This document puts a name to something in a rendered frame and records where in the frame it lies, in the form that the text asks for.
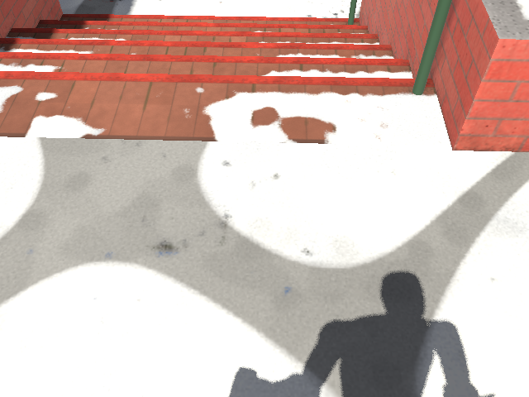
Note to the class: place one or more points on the stairs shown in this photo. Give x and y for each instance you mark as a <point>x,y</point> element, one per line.
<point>159,44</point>

